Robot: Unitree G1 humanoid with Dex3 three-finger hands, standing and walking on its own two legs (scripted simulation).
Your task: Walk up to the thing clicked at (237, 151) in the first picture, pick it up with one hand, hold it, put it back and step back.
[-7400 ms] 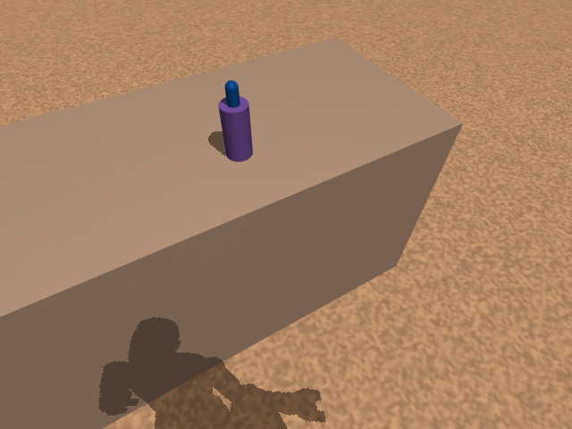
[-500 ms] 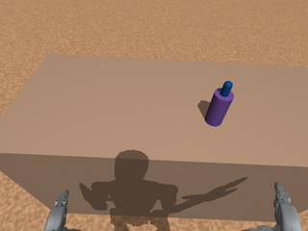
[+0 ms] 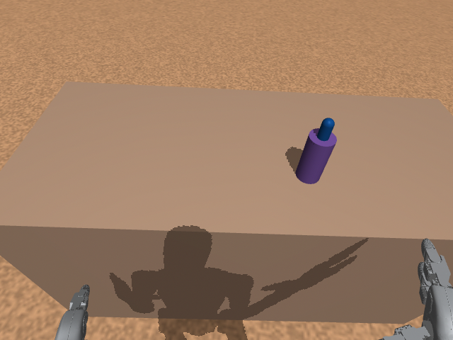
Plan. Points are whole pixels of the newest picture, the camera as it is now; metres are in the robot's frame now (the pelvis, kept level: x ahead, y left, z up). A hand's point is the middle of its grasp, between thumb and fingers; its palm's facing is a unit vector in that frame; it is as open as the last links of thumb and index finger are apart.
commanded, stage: rise first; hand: right
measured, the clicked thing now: (317, 149) +0.54 -0.21 +0.02
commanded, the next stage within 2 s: go down in 0.60 s
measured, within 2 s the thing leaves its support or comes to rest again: neither
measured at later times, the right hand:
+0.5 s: hand (409, 302) +0.18 -0.25 +0.06, palm faces +0.30 +0.88 -0.38, open 17.4 cm
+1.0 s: hand (420, 285) +0.19 -0.26 +0.08, palm faces +0.35 +0.88 -0.32, open 17.4 cm
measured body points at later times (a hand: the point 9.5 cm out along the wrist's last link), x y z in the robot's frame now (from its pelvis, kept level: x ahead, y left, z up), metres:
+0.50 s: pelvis -0.01 +0.00 +0.00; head -0.01 +0.02 +0.45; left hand +0.15 +0.27 -0.09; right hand +0.15 -0.30 +0.09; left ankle -0.01 +0.13 -0.74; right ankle -0.01 -0.14 -0.74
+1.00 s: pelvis -0.01 +0.00 +0.00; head -0.02 +0.02 +0.45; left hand +0.16 +0.27 -0.09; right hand +0.17 -0.31 +0.10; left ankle -0.01 +0.13 -0.74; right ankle -0.01 -0.14 -0.74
